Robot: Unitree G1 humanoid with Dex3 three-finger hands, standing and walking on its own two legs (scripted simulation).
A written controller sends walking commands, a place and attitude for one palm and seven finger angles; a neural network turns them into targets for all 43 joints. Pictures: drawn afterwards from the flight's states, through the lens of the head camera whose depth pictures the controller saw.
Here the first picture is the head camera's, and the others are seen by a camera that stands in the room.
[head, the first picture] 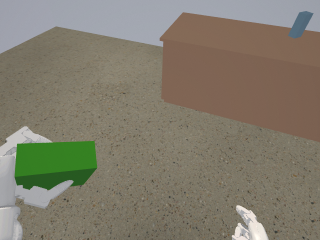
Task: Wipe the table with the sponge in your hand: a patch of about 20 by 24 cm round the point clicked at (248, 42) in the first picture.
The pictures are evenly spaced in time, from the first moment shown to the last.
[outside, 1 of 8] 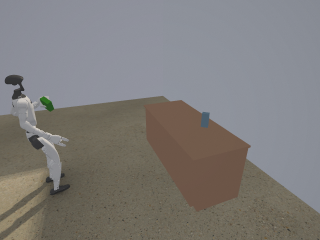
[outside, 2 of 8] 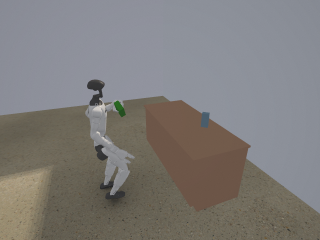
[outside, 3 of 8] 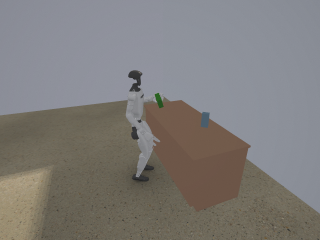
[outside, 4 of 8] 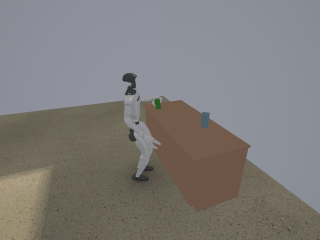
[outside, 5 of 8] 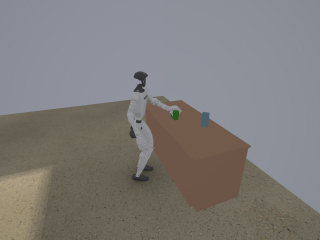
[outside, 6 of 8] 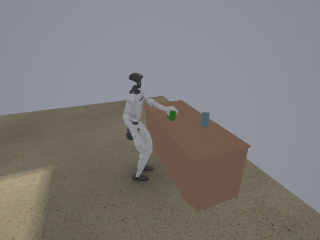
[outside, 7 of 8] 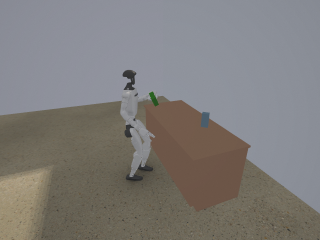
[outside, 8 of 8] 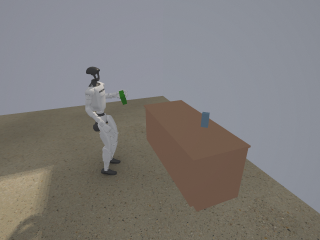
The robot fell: no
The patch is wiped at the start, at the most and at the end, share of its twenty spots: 0.00 1.00 1.00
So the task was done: yes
